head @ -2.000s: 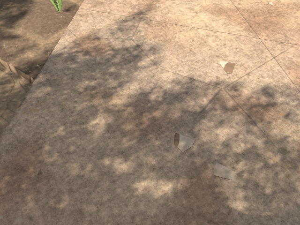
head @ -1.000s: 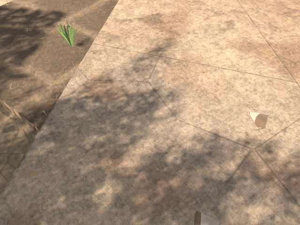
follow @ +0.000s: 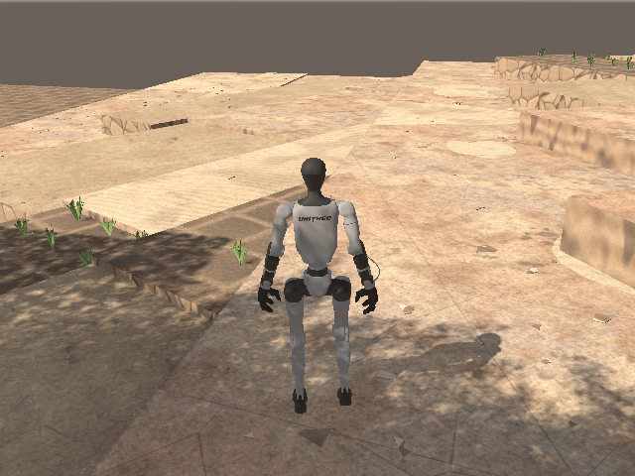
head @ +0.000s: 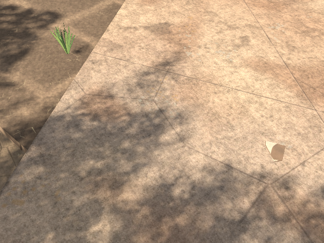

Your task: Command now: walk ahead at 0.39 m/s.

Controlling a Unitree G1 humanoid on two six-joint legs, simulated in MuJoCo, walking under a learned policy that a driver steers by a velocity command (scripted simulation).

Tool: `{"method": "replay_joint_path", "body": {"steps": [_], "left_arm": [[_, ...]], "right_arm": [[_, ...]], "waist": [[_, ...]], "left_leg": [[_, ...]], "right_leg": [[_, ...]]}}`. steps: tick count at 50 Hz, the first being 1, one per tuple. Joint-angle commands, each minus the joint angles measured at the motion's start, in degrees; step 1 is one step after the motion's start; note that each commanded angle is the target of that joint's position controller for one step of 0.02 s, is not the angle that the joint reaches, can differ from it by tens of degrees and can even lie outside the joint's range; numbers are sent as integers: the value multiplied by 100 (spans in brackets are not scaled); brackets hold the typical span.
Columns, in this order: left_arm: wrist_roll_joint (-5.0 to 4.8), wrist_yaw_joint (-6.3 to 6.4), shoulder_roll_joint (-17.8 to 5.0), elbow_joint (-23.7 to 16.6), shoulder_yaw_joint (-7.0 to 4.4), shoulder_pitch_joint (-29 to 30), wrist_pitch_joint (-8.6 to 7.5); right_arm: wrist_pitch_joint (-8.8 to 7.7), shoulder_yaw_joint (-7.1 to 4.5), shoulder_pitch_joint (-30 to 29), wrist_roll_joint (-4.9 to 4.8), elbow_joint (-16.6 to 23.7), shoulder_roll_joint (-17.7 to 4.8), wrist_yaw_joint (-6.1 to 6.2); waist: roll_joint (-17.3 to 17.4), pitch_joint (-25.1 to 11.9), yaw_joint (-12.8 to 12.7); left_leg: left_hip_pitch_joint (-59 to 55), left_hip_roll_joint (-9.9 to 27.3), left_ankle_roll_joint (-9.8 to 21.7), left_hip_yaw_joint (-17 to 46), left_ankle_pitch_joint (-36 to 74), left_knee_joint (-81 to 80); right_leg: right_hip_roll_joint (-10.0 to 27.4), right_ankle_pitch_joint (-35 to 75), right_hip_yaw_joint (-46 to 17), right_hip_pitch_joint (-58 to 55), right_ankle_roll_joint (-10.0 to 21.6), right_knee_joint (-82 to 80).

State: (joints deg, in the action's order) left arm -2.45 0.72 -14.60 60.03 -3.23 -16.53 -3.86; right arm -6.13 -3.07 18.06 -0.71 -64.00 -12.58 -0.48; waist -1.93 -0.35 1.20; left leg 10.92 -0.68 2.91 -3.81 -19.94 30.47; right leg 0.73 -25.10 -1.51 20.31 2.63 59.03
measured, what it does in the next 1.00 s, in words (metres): walks ahead, turning right: right foot, then left foot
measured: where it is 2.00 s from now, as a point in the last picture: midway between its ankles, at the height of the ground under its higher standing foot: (232, 157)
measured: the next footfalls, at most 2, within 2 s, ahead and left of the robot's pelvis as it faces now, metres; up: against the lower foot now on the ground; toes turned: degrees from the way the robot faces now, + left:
right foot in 0.38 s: +0.37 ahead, -0.13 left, +0.00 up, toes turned -9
left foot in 0.86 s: +0.69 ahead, +0.00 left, +0.00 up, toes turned -26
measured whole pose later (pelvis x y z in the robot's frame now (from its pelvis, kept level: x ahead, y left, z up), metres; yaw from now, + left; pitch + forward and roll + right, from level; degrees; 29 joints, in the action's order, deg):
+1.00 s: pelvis +0.56 -0.07 +0.00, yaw -27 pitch +2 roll +1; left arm -1.7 0.6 -16.7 46.4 -3.9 -18.3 -2.6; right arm -6.8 -3.0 8.4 0.6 -44.5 -14.1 -0.2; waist -2.0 0.8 -1.1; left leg 18.9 -0.9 0.9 -1.9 -9.7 26.7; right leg -1.0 -22.7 -4.8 25.4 1.9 68.2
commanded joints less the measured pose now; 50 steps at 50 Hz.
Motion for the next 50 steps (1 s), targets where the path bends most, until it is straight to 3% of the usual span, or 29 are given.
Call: {"method": "replay_joint_path", "body": {"steps": [1, 3, 5, 9, 13, 16, 17, 18, 19, 20, 21, 22, 23, 24, 25, 26, 28, 31, 35, 38, 40, 42, 43, 44, 45, 46, 47, 48, 50], "left_arm": [[15, -51, -478, -603, -98, 780, -282], [83, -115, -441, -603, -140, 836, -243], [98, -160, -227, -678, -101, 1043, -163], [71, -222, 42, -1091, 52, 2039, -94], [40, -364, -49, -1373, 91, 2542, -75], [64, -468, -274, -1493, -5, 2407, -112], [65, -482, -441, -1436, -93, 2024, -101], [54, -480, -683, -1247, -233, 1216, -78], [47, -424, -984, -1035, -407, 325, -24], [130, -312, -1497, -988, -549, -455, 44], [146, -285, -1454, -1015, -476, -434, 56], [171, -274, -1081, -993, -372, -261, -2], [159, -278, -854, -1074, -305, 146, -70], [174, -320, -684, -1194, -239, 607, -139], [219, -325, -559, -1300, -192, 917, -175], [244, -314, -540, -1364, -174, 1036, -176], [191, -241, -649, -1361, -185, 915, -170], [190, -87, -918, -1351, -255, 486, -165], [115, -13, -971, -1306, -288, -18, -82], [68, 12, -898, -1256, -280, -295, -18], [93, 42, -913, -1298, -290, -330, 29], [133, 58, -857, -1398, -272, -224, 67], [170, 32, -605, -1491, -180, -170, 45], [197, 21, -271, -1650, -81, -328, 18], [32, -8, -224, -1823, -17, -1010, -52], [-40, 11, -872, -1669, -144, -873, -30], [12, 9, -1058, -1743, -204, -316, 4], [70, 21, -943, -1802, -206, -78, 23], [85, -29, -742, -1900, -233, 17, 72]], "right_arm": [[-112, -11, 417, 26, 139, -644, -67], [-36, 79, 570, 73, 142, -417, -45], [22, 74, 782, 102, 128, -541, 42], [50, 42, 823, 145, 222, -753, 180], [46, -3, 1068, 77, 173, -778, 191], [111, -74, 868, 80, 303, -967, 217], [162, -106, 792, 98, 369, -1057, 243], [232, -130, 664, 125, 460, -1131, 266], [244, -119, 573, 131, 576, -1149, 272], [134, 10, 848, 194, 818, -724, 200], [-132, 180, 975, 99, 917, -267, 66], [-337, 27, 253, -127, 1133, -748, 1], [-420, -11, -158, -219, 1324, -940, 16], [-430, -60, -277, -141, 1323, -958, 84], [-356, -132, -181, -42, 1313, -994, 145], [-256, -152, -58, 6, 1355, -933, 162], [-113, -159, -129, 96, 1493, -771, 196], [-42, -153, -957, 186, 1864, -736, 245], [-100, -61, -1878, 106, 2173, -559, 159], [-148, -80, -2154, 26, 2351, -733, 66], [-217, -127, -2145, 3, 2420, -909, 1], [-288, -206, -1531, -3, 2301, -1070, -5], [-326, -298, -790, 86, 2183, -1305, 29], [-304, -394, 115, 176, 2108, -1690, 93], [-204, -467, 427, 157, 1902, -1931, 36], [-169, -307, 128, 86, 2096, -1245, 26], [-119, -229, -141, 63, 2164, -951, 48], [-79, -197, -434, 113, 2186, -915, 47], [-64, -146, -647, 169, 2129, -766, 44]], "waist": [[584, 675, 116], [703, 557, 85], [683, 539, 110], [644, 802, 285], [605, 969, 308], [775, 579, -15], [924, 251, -259], [1022, -211, -677], [904, -658, -1113], [-256, -1462, -1018], [-942, -2207, -709], [-612, -1590, -873], [-265, -837, -694], [350, -382, -381], [389, -219, -116], [267, -143, 57], [117, 23, 151], [-13, 241, -73], [-171, 200, -474], [-231, 93, -562], [-323, 15, -467], [-485, -188, -86], [-336, -770, 267], [522, -1643, 487], [2459, -2098, 134], [1535, -1479, 251], [945, -772, 360], [570, -410, 230], [718, -17, 12]], "left_leg": [[-1645, 1816, 870, 2586, 289, -2066], [-1439, 1448, 666, 1700, 1629, -2110], [-1409, 1336, 687, 1219, 2352, -2176], [-804, 1177, 581, 444, 2323, -2546], [-1193, 1427, 546, -11, 2683, -2565], [-1821, 1587, 381, -331, 5264, -1701], [-1980, 1598, 305, -423, 6315, -1052], [-1855, 1526, 205, -537, 6899, 22], [-973, 1351, 30, -575, 6427, 1385], [1317, 689, -283, -552, 3473, 3677], [2681, -314, -349, 477, -1046, 5287], [3318, 62, -128, 1150, -807, 5574], [3411, 341, -6, 1025, -307, 5232], [3085, 561, -13, 971, 24, 4700], [2611, 751, -56, 979, 188, 4266], [2266, 841, -116, 998, 208, 4026], [2070, 884, -311, 851, 300, 3403], [2241, 737, -567, 688, 1384, 2071], [1778, 297, -599, 592, 2632, 330], [1749, 210, -562, 782, 2484, -143], [1606, 159, -460, 856, 1970, -367], [761, 128, -229, 740, 1623, -656], [-464, 532, 60, 1026, 1558, -558], [-2252, 1656, 519, 2351, 1087, -566], [-3343, 2669, 1265, 4923, -112, -1156], [-2925, 2510, 1066, 4658, -964, -1279], [-2177, 2221, 782, 3561, -597, -1318], [-1465, 1946, 660, 2889, 131, -1460], [-658, 1614, 609, 1995, 1014, -1771]], "right_leg": [[544, 880, -221, 3057, 207, 853], [638, 1311, -16, 2570, 117, 334], [592, 1616, 172, 2527, -44, -105], [370, 2569, 440, 1996, -104, -1708], [229, 2758, 506, 1757, 168, -2400], [-109, 2282, 765, 1189, 490, -2495], [-304, 2027, 888, 723, 592, -2402], [-529, 1950, 978, -212, 719, -2470], [-486, 2031, 640, -1682, 920, -2650], [915, 1305, -1811, -3927, 1663, -2709], [2012, 307, -4761, -4687, 2381, -4037], [1733, 232, -4284, -4260, 1990, -4380], [1534, 695, -3353, -3322, 1750, -4462], [1266, 1349, -2706, -2274, 1600, -4586], [1046, 1806, -2205, -1531, 1494, -4679], [907, 1965, -1993, -1016, 1480, -4769], [770, 2161, -1644, -368, 1505, -4920], [532, 2167, -1343, -16, 1394, -4990], [320, 1916, -1229, -116, 1044, -4720], [531, 1690, -1682, -729, 985, -4258], [693, 1735, -2070, -1139, 924, -3851], [588, 2067, -2195, -1178, 755, -3295], [271, 2171, -1927, -828, 571, -2293], [-290, 1159, -1191, 332, 252, -547], [-632, -1064, -742, 2049, 46, 927], [-153, -687, -951, 2582, -17, 1567], [34, -134, -763, 2664, -56, 1637], [220, 280, -634, 2436, -93, 1471], [509, 678, -598, 2084, -109, 1057]]}}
